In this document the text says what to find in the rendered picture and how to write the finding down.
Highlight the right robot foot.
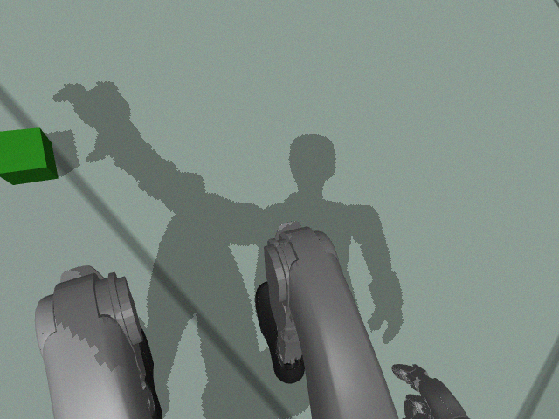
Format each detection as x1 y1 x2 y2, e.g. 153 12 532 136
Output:
255 281 305 384

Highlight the left robot foot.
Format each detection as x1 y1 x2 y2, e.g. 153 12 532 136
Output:
139 328 162 419

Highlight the cube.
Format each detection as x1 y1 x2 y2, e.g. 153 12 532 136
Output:
0 127 58 185

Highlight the right robot hand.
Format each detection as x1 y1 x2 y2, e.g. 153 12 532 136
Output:
392 364 468 419

